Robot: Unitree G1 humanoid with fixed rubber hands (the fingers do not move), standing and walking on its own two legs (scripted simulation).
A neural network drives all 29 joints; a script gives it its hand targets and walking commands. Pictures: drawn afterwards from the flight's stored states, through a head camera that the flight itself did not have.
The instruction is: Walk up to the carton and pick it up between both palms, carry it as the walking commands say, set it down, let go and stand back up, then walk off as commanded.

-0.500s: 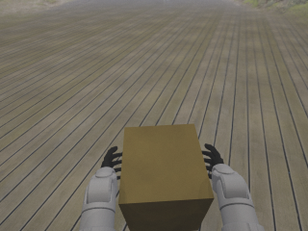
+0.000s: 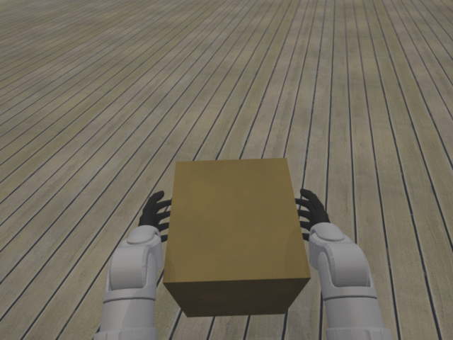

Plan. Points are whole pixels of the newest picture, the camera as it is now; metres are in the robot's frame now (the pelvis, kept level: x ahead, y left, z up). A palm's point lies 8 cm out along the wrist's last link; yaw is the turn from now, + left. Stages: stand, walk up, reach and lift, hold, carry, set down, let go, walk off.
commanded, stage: carry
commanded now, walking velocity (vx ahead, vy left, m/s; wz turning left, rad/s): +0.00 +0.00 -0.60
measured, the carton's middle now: (233, 242) +0.33 +0.02 +0.00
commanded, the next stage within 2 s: none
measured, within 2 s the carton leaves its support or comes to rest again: neither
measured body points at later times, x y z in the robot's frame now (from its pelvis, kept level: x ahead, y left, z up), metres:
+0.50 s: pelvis -0.03 +0.01 +0.01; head +0.02 +0.00 +0.45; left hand +0.37 +0.08 +0.11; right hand +0.30 -0.21 +0.10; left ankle -0.06 +0.13 -0.72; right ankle -0.02 -0.09 -0.68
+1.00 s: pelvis -0.06 +0.01 +0.00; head +0.01 -0.01 +0.44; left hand +0.34 -0.07 +0.09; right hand +0.17 -0.32 +0.09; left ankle +0.00 +0.10 -0.72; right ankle -0.07 -0.10 -0.69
